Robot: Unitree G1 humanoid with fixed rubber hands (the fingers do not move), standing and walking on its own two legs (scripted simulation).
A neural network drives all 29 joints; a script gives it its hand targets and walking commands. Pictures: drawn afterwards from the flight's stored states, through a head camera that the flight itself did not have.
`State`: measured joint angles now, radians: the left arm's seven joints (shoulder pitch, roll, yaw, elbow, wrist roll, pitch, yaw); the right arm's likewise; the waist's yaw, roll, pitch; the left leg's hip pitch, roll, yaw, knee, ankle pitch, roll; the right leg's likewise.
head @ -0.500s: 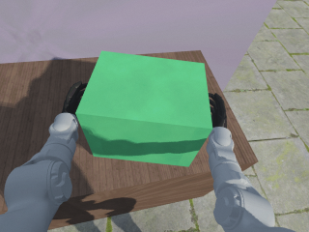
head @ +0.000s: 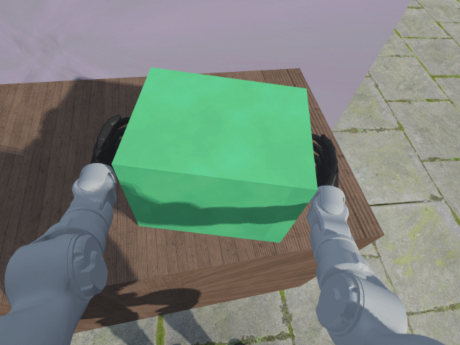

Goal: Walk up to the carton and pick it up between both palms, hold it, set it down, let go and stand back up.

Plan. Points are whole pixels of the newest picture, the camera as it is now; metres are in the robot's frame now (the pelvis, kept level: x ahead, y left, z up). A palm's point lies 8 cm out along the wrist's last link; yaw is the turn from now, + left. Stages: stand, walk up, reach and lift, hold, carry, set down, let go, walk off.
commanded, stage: set down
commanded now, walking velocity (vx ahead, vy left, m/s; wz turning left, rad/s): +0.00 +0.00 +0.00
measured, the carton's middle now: (219, 160) +0.46 -0.04 -0.02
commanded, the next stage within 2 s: none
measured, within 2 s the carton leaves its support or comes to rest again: neither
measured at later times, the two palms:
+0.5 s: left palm (106, 158) +0.45 +0.18 +0.02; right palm (322, 180) +0.38 -0.22 +0.02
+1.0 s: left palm (84, 165) +0.45 +0.22 +0.01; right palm (346, 184) +0.37 -0.27 +0.01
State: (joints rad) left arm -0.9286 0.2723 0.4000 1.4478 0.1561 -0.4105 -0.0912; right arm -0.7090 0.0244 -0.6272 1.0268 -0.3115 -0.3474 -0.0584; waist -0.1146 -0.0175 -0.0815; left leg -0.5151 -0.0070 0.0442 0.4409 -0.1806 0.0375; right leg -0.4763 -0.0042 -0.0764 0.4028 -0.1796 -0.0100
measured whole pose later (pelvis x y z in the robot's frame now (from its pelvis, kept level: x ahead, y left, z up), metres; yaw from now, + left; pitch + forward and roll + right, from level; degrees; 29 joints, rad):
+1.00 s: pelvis -0.02 +0.01 -0.04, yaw -4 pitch +26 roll -2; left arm -1.04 0.46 -0.26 1.60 -0.48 -0.40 -0.07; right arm -0.91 -0.31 0.13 1.38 0.49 -0.34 -0.05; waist -0.11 0.01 -0.27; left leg -0.95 0.00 0.01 0.80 -0.31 0.04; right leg -0.93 0.02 -0.04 0.74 -0.27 0.00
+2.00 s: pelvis -0.02 +0.00 +0.00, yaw -4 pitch +6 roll -1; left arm -0.77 0.53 -0.12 1.08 -0.39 -0.01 -0.13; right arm -0.62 -0.32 0.10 0.86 0.47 0.02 -0.11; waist -0.09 -0.03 -0.08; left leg -0.36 -0.01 0.01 0.44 -0.20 0.02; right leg -0.34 0.02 -0.03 0.37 -0.15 -0.01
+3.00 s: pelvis -0.02 +0.01 +0.00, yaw -4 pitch -4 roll -1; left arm -0.01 0.49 -0.04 0.60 -0.38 -0.17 -0.13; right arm 0.15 -0.15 -0.01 0.35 0.29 -0.07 -0.14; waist 0.00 -0.04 0.05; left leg -0.16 -0.02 0.01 0.45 -0.22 0.03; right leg -0.16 0.01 0.00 0.40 -0.18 -0.01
